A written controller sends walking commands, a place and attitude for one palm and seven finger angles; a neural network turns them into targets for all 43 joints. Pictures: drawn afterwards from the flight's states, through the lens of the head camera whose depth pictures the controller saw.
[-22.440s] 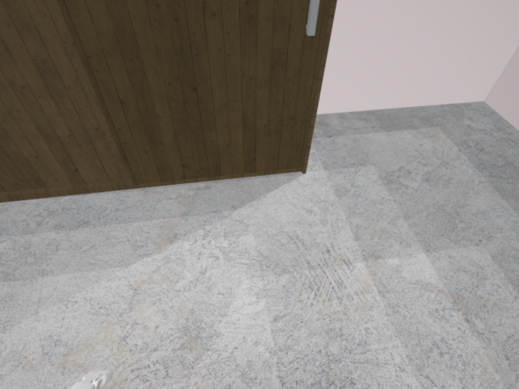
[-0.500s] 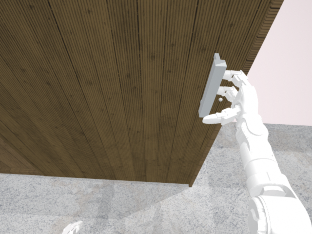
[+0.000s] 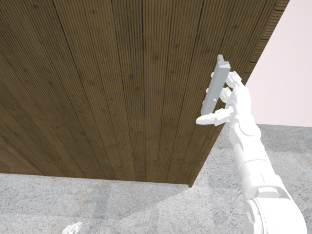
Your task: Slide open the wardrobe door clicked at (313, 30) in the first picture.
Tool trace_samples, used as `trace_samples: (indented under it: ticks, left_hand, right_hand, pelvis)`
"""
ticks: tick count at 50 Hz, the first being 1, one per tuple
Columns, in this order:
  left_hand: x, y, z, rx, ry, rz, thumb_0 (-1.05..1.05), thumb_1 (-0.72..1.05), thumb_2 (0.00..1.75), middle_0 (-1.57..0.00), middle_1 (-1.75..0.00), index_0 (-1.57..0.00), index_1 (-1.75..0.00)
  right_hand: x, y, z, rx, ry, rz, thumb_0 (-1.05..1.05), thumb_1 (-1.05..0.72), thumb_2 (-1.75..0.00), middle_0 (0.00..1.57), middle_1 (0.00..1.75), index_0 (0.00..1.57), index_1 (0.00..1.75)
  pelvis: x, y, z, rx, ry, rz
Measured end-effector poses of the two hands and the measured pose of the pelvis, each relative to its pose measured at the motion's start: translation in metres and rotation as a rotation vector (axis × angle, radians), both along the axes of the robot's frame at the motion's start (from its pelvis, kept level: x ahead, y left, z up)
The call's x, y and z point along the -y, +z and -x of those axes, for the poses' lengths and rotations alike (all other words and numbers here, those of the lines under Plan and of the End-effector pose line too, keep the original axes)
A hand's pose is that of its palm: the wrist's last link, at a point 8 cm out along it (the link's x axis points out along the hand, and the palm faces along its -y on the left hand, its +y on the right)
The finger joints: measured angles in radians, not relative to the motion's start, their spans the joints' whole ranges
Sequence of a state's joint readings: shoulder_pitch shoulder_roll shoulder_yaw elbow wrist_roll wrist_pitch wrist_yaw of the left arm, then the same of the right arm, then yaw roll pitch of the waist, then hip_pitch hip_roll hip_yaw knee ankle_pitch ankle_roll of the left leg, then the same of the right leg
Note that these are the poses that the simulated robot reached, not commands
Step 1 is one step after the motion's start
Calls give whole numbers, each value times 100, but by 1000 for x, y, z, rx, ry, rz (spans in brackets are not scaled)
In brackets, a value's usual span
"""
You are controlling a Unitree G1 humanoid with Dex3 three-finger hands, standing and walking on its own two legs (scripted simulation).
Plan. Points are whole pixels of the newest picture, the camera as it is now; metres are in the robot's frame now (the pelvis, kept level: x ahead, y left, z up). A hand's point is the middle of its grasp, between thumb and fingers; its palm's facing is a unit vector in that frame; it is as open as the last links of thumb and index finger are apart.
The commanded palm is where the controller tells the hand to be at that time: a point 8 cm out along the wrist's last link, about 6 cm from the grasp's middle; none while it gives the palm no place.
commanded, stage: slide the fingers in behind the handle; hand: right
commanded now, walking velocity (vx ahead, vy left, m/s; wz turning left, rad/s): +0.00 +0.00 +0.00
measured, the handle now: (212, 88) +0.49 -0.09 +0.12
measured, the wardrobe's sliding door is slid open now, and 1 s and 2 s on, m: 0.00 0.00 0.00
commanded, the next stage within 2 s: grip the handle and tug to test in 0.52 s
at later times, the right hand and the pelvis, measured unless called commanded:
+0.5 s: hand (209, 99) +0.44 -0.07 +0.13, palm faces -0.09 +1.00 +0.00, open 13.8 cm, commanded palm +0.41 -0.13 +0.13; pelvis +0.00 +0.01 +0.00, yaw +0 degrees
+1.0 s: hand (213, 101) +0.43 -0.08 +0.13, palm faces -0.07 +1.00 +0.00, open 10.5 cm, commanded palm +0.40 -0.14 +0.13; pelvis +0.01 +0.00 +0.00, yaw +0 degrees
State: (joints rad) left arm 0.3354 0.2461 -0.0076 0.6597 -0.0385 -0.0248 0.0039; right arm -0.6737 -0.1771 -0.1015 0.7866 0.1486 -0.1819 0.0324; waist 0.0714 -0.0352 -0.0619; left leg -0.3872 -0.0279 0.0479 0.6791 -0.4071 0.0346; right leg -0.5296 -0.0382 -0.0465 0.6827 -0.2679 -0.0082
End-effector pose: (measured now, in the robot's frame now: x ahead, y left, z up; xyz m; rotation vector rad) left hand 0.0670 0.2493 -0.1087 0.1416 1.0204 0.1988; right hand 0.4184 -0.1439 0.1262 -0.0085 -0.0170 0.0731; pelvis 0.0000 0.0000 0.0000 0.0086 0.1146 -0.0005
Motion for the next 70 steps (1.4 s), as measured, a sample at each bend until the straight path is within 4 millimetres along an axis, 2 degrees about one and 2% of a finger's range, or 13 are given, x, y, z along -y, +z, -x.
trace_samples:
  ticks: [8, 36, 45, 51, 61, 70]
  left_hand:
    - [-3, -1, -2, 0, -5, 2, 1, 90, 90, -20, -30, -20, -30]
    - [-6, 1, -10, 3, -2, 4, 1, 90, 90, -20, -30, -20, -30]
    - [-1, 2, -15, 19, -5, 12, 1, 90, 90, -20, -30, -20, -30]
    - [0, 6, -19, 30, -8, 8, 1, 90, 90, -20, -30, -20, -30]
    - [2, 6, -21, 37, -10, 3, 1, 90, 90, -20, -30, -20, -30]
    - [5, 3, -19, 17, -19, 7, 1, 90, 90, -20, -30, -20, -30]
  right_hand:
    - [-17, 0, 0, 0, 24, -7, -2, 50, -30, 31, 121, 30, 120]
    - [-14, 1, 0, 6, 12, -2, -2, 47, -31, 32, 122, 31, 121]
    - [-12, 4, 4, 14, 13, -9, -1, 21, -42, 34, 125, 33, 124]
    - [-3, 2, 7, 4, -1, -10, -1, -5, -53, 36, 128, 35, 127]
    - [-3, 2, 6, 4, 4, -8, 0, -50, -72, 36, 131, 35, 130]
    - [-7, 2, 7, 10, 13, -11, 0, -53, -76, 32, 135, 30, 133]
  pelvis:
    - [-2, 0, -1, -1, -2, 3]
    - [-5, 2, -5, 3, 2, 8]
    - [-3, 3, -7, 9, 7, 8]
    - [-2, 4, -7, 14, 7, 7]
    - [2, 3, -6, 13, 4, 4]
    - [3, 3, -7, 11, 0, 4]
